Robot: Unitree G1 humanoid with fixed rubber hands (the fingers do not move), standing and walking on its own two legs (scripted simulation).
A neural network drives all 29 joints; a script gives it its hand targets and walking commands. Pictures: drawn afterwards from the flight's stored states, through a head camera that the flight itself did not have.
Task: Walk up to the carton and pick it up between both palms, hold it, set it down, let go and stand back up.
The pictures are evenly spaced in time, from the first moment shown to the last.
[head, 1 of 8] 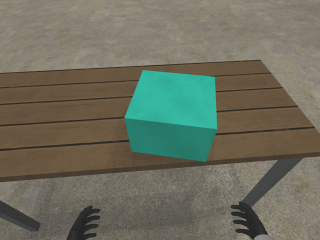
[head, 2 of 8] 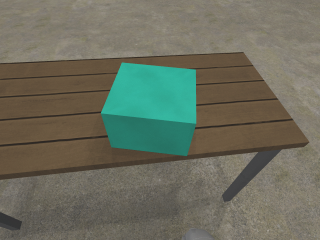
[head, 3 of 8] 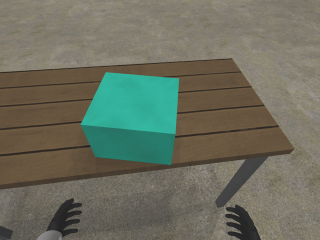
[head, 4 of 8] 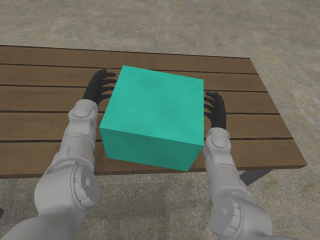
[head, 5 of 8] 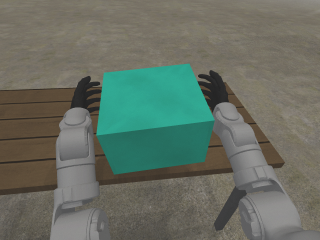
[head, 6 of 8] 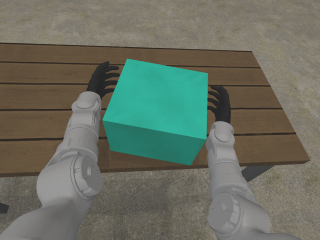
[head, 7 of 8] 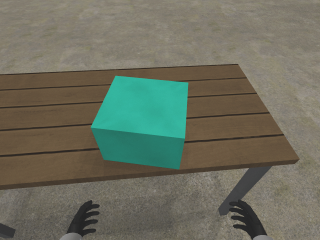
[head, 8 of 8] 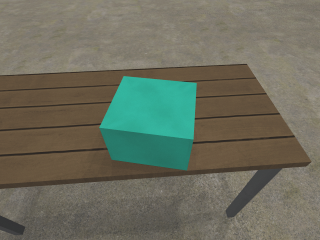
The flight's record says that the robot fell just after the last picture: no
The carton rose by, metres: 0.14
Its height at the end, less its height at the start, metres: +0.00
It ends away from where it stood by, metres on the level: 0.03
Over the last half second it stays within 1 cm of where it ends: yes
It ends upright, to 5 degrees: yes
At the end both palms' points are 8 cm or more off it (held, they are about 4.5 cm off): yes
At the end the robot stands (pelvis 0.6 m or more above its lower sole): yes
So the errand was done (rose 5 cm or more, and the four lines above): yes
